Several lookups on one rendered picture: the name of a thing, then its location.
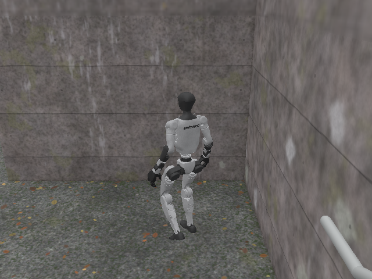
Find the left robot thigh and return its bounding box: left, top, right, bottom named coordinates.
left=160, top=165, right=181, bottom=204

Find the left robot forearm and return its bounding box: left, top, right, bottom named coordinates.
left=152, top=145, right=170, bottom=174

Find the robot left upper arm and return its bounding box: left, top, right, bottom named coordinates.
left=165, top=119, right=178, bottom=154

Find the right robot forearm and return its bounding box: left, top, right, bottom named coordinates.
left=202, top=142, right=213, bottom=158

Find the robot left hand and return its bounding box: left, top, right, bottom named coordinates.
left=148, top=170, right=162, bottom=187

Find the robot right upper arm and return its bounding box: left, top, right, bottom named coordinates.
left=197, top=115, right=213, bottom=145

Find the robot right hand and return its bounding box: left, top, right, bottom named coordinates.
left=199, top=155, right=209, bottom=168

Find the humanoid robot torso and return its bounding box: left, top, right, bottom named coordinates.
left=174, top=113, right=201, bottom=175

